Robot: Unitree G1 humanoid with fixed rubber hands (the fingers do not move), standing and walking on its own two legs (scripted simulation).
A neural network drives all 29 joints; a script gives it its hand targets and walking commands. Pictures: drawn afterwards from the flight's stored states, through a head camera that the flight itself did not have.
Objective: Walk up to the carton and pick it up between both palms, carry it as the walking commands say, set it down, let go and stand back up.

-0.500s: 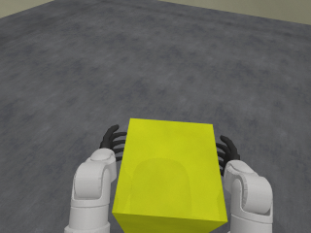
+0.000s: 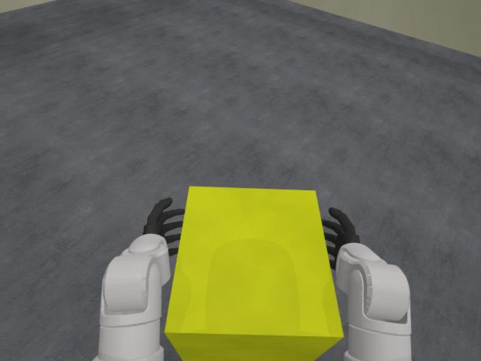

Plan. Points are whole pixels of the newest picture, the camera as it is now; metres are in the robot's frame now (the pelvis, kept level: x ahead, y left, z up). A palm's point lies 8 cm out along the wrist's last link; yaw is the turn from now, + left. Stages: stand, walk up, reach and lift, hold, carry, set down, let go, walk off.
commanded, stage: carry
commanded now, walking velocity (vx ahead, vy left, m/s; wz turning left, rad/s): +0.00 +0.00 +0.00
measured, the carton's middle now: (248, 284) +0.26 -0.02 +0.00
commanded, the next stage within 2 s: none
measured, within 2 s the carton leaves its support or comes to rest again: neither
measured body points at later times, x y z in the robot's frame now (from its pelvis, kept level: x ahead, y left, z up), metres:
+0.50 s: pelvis +0.19 +0.02 +0.01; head +0.17 +0.02 +0.46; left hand +0.47 +0.19 +0.11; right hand +0.49 -0.10 +0.09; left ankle +0.08 +0.05 -0.71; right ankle +0.28 -0.07 -0.72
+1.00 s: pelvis +0.24 +0.06 +0.01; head +0.21 +0.06 +0.46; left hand +0.51 +0.24 +0.10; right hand +0.54 -0.05 +0.09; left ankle +0.18 +0.12 -0.72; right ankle +0.28 -0.07 -0.72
